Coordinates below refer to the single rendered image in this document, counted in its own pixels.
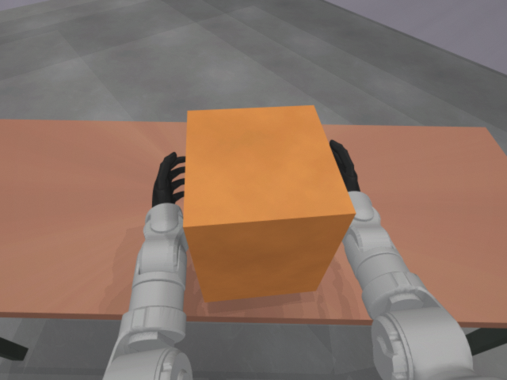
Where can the left robot forearm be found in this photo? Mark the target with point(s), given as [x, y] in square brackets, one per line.
[155, 318]

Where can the robot right hand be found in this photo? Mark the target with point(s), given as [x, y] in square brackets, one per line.
[345, 166]

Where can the robot left hand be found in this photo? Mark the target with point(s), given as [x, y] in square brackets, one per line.
[163, 186]

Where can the robot left upper arm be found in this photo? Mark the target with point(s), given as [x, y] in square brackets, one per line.
[158, 364]

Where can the carton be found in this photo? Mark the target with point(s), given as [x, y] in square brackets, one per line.
[265, 205]

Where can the robot right upper arm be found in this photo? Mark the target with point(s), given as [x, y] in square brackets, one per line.
[421, 344]

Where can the table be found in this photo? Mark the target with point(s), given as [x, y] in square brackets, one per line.
[74, 195]

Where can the right robot forearm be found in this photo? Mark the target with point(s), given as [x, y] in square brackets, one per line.
[384, 278]

